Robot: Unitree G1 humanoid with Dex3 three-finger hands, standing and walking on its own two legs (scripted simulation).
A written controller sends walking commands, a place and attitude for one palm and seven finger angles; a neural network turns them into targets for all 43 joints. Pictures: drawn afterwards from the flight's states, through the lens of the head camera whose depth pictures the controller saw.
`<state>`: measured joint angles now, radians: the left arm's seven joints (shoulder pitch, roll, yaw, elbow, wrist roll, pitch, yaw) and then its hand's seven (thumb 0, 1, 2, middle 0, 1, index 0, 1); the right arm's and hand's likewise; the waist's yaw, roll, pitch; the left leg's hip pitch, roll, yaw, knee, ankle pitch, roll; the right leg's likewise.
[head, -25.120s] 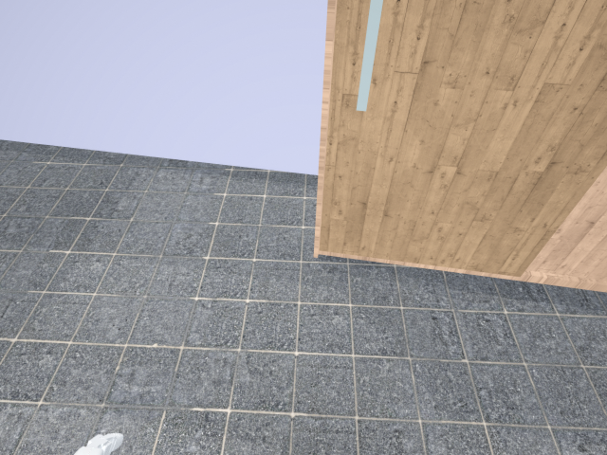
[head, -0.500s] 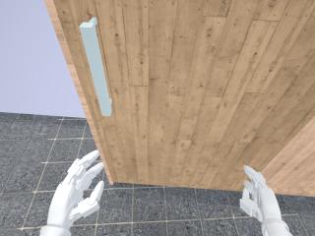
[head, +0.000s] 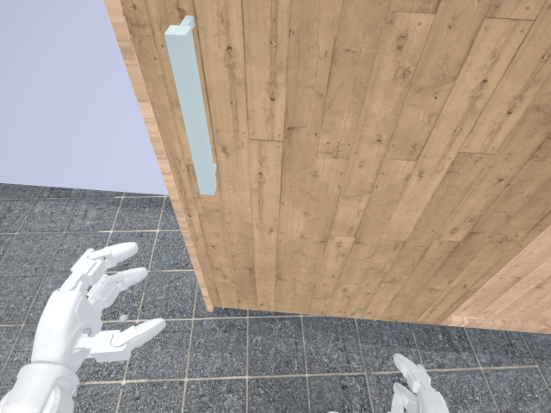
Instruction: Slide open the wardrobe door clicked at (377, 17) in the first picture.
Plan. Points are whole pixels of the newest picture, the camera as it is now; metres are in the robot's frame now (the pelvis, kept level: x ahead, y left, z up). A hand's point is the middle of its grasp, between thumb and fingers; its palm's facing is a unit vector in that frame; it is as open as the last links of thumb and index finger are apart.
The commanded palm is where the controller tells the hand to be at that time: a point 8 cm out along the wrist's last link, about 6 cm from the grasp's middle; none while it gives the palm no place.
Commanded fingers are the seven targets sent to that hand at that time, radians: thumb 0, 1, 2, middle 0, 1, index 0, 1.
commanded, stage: raise the hand with hooked fingers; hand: left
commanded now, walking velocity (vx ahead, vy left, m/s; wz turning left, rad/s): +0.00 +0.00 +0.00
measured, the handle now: (199, 118) +0.52 +0.15 +0.15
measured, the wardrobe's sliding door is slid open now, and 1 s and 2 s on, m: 0.00 0.00 0.00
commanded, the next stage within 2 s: move the hooked fingers beside the handle in 1.24 s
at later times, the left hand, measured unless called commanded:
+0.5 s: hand (55, 260) +0.25 +0.26 +0.15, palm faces +0.07 -0.99 -0.07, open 13.8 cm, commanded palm +0.22 +0.30 +0.15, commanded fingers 0.00 -0.50 0.30 -0.30 -1.20 -0.30 -1.20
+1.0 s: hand (64, 225) +0.28 +0.25 +0.18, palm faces +0.01 -1.00 -0.06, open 14.0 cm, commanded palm +0.25 +0.30 +0.18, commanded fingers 0.00 -0.50 0.30 -0.30 -1.20 -0.30 -1.20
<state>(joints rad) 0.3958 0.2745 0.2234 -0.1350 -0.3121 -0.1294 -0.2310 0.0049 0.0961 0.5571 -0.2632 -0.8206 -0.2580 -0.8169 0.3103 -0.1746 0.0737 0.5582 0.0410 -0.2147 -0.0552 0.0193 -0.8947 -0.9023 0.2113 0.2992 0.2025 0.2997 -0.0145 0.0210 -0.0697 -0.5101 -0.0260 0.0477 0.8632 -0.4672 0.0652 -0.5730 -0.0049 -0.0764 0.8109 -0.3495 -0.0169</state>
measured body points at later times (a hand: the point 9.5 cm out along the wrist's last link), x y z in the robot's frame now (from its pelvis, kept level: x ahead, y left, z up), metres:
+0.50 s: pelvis +0.01 +0.00 +0.02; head +0.01 -0.01 +0.47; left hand +0.24 +0.32 +0.15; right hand +0.21 -0.21 -0.03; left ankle -0.02 +0.07 -0.70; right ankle +0.04 -0.11 -0.70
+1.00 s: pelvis +0.01 -0.02 +0.03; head +0.01 -0.03 +0.48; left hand +0.28 +0.31 +0.18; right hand +0.19 -0.25 -0.04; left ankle -0.02 +0.07 -0.70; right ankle +0.04 -0.11 -0.70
